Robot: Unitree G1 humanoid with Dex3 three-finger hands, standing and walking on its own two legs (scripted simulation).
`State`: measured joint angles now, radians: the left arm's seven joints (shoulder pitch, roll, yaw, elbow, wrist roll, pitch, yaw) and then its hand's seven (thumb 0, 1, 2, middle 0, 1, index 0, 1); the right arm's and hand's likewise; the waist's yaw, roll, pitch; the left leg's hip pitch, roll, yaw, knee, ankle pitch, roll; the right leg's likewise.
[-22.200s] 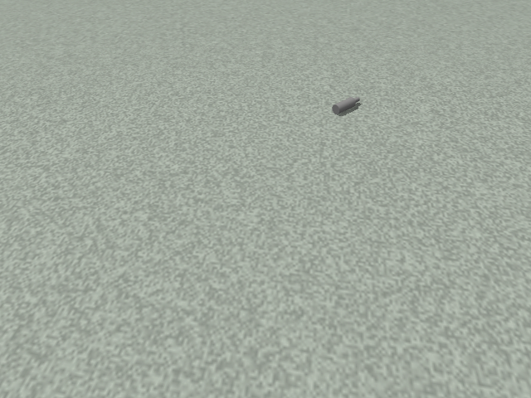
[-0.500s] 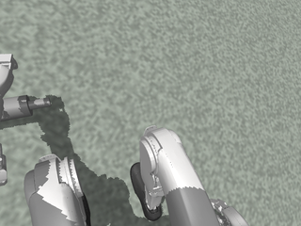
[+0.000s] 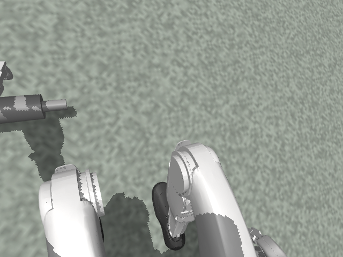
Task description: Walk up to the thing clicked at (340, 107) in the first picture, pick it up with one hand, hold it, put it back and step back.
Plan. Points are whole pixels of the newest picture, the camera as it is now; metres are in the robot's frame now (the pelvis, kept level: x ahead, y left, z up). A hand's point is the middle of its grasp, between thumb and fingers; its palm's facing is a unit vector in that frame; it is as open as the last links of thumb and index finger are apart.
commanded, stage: rest palm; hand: left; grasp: from above
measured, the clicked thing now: (22, 108) +0.48 +0.28 -0.28
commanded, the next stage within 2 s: close in 1.14 s
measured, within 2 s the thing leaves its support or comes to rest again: neither
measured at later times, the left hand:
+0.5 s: hand (7, 108) +0.47 +0.30 -0.24, palm faces -0.47 -0.10 -0.88, open 14.1 cm
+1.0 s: hand (9, 114) +0.46 +0.30 -0.26, palm faces -0.45 -0.09 -0.89, open 13.7 cm
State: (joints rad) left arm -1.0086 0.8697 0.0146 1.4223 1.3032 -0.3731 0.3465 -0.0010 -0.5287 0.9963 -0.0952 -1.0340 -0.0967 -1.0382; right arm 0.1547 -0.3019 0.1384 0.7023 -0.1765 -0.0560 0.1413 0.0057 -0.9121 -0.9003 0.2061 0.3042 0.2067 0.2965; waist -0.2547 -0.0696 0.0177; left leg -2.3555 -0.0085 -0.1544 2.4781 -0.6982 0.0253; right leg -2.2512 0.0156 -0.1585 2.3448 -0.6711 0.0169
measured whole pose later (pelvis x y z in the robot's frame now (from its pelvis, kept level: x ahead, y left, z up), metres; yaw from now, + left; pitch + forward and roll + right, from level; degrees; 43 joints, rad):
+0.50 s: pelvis +0.00 +0.00 -0.01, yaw -2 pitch +31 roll -12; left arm -1.06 0.98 0.15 1.70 1.35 -0.25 0.55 0.00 -0.51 1.00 -0.09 -0.99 -0.08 -1.00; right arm 0.17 -0.31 0.24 0.66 -0.22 -0.15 0.20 0.01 -0.90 -0.90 0.21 0.30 0.21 0.30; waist -0.39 -0.08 0.11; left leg -2.38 0.02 -0.18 2.53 -0.71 0.03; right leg -2.30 0.04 -0.18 2.38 -0.65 0.02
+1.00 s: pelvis +0.00 +0.00 -0.01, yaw -4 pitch +29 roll -15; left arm -1.03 1.00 0.10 1.71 1.40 -0.31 0.62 0.00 -0.48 1.05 -0.12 -0.99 -0.11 -1.01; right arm 0.10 -0.32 0.26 0.64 -0.26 -0.19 0.23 0.00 -0.90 -0.90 0.20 0.30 0.20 0.30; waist -0.37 -0.13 0.11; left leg -2.35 0.01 -0.22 2.56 -0.74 0.03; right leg -2.24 0.05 -0.21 2.38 -0.67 0.03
